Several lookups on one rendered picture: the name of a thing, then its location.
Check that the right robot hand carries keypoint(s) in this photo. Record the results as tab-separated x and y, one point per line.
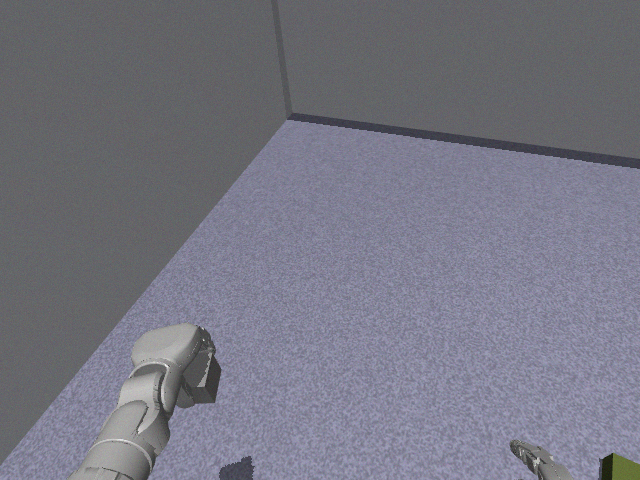
539	461

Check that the left robot hand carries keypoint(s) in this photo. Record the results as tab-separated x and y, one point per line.
179	344

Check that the left robot arm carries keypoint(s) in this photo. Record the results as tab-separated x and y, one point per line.
137	431

